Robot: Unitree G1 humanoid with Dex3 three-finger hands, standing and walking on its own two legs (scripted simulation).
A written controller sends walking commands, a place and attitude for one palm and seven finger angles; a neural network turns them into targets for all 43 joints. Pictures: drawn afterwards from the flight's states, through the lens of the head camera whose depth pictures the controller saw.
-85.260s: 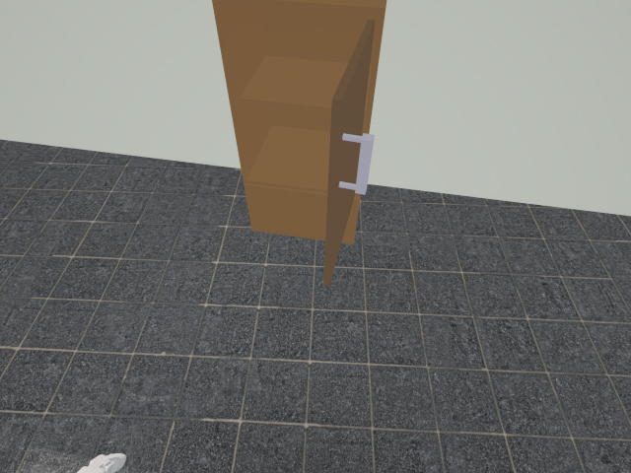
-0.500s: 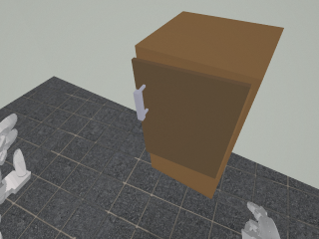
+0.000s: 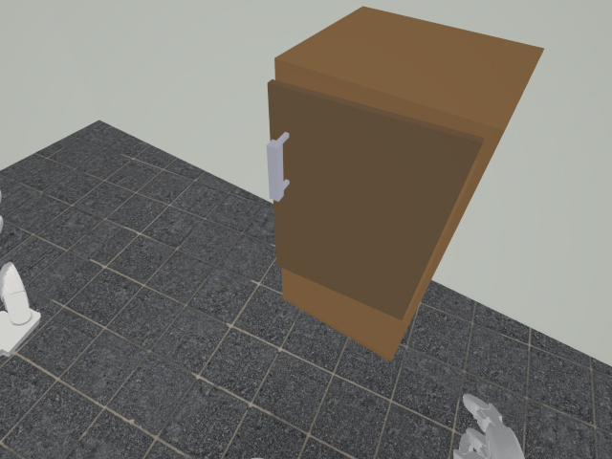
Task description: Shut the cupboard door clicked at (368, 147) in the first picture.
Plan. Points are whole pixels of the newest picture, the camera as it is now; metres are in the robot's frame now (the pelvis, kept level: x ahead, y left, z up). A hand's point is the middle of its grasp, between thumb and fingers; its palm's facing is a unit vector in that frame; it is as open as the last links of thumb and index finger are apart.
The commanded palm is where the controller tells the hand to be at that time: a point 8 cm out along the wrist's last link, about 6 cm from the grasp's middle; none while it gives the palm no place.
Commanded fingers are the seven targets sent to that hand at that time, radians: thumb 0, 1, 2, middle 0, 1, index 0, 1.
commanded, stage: step back with the hand held close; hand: left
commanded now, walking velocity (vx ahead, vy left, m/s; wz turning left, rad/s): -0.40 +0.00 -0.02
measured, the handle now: (280, 166) +0.69 +0.11 -0.03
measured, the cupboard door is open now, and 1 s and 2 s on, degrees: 5 5 5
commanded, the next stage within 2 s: stop stepping back and stand still in 0.74 s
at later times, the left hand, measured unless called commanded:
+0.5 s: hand out of the picture +0.13 +0.27 +0.18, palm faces +0.49 -0.72 -0.49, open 7.5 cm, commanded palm +0.05 +0.31 +0.19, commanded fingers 0.00 0.90 0.90 -0.20 -0.30 -0.20 -0.30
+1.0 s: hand out of the picture +0.03 +0.26 +0.19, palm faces +0.40 -0.82 -0.40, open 7.5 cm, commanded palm -0.03 +0.31 +0.19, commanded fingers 0.00 0.90 0.90 -0.20 -0.30 -0.20 -0.30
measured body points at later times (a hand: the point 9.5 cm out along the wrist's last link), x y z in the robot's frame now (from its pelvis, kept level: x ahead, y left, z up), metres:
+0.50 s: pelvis -0.06 -0.01 -0.02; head -0.05 +0.02 +0.43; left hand +0.10 +0.31 +0.21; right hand +0.10 -0.24 -0.09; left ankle +0.09 +0.10 -0.72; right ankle +0.02 -0.13 -0.73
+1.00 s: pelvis -0.18 +0.01 +0.00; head -0.16 +0.04 +0.45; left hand +0.01 +0.30 +0.21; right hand +0.00 -0.19 -0.07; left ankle -0.03 +0.12 -0.72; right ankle -0.25 -0.12 -0.73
